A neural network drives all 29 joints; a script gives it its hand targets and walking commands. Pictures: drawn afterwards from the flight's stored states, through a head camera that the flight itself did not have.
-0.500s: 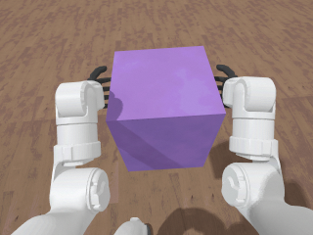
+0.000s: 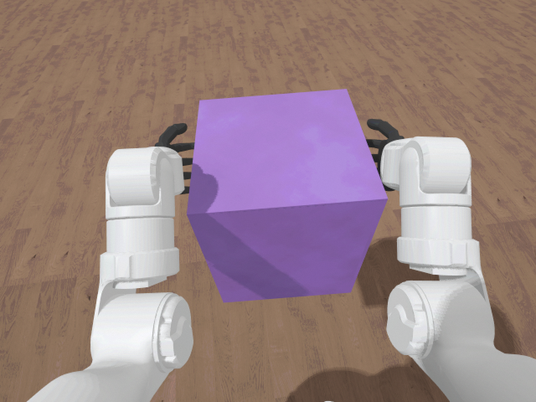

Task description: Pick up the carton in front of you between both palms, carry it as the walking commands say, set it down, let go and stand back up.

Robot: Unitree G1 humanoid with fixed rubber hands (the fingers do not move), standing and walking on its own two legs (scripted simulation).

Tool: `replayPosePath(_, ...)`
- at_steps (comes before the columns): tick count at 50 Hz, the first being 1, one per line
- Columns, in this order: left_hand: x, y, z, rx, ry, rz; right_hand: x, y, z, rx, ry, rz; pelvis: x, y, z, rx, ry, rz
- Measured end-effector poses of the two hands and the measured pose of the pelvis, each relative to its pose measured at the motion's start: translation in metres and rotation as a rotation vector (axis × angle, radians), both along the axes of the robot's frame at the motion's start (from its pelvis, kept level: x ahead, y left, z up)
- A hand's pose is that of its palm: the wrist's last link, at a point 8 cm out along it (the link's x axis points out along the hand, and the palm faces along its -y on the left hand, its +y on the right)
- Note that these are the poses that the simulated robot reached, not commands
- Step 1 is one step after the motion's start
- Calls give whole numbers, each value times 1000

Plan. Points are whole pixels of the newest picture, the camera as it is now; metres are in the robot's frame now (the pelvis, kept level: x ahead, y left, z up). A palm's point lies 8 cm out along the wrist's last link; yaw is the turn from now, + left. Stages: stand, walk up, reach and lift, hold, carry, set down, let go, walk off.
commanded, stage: carry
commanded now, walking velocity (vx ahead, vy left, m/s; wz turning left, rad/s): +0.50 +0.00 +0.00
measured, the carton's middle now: (280, 203) +0.38 +0.01 +0.09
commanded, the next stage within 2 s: none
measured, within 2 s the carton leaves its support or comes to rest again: neither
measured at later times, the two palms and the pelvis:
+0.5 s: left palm (209, 35) +0.70 +0.14 +0.21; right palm (368, 48) +0.66 -0.15 +0.21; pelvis +0.30 +0.03 +0.05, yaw -1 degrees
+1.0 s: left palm out of the picture +0.99 +0.18 +0.27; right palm out of the picture +1.02 -0.12 +0.27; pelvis +0.62 -0.01 +0.10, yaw +0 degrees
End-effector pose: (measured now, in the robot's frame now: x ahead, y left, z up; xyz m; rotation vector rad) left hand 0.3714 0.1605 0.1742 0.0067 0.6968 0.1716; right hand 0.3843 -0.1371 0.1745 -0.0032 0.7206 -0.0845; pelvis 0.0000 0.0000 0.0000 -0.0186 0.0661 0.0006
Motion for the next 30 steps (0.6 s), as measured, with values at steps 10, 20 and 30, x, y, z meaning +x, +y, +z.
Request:
replayPosePath(10, 107, 26, 30, -12, -22, 72, 127, 27, 29, 24, -20, 46, 116, 0, 26, 29, 13, 8)
replayPosePath(20, 266, 7, 24, -26, 43, -78, 232, 6, 19, -33, 41, -75, 253, 31, 35, 45, -8, -8)
replayPosePath(30, 398, -28, 64, -55, -28, -120, 347, -27, 59, -19, -31, -152, 369, 22, 63, 15, 17, -19)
